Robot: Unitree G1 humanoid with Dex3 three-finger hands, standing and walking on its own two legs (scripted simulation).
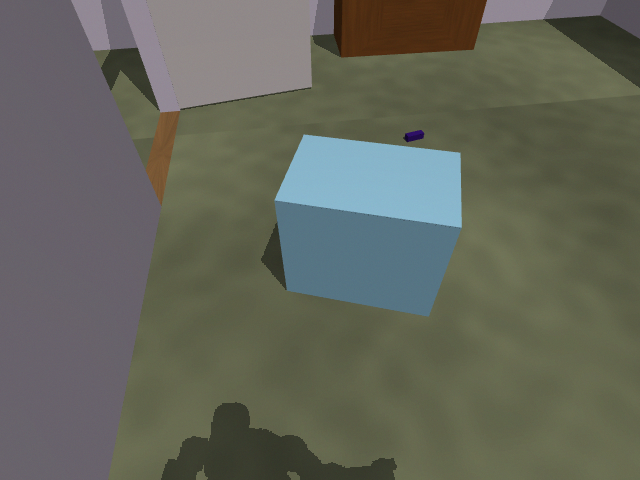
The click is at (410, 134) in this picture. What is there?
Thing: small brick
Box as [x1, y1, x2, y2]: [404, 130, 423, 141]
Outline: 423,132 421,130 405,133 404,138 407,141 422,138
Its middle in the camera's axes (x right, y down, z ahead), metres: +0.52 -0.59 +2.16
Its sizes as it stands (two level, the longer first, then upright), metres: 0.099 0.035 0.034
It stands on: the floor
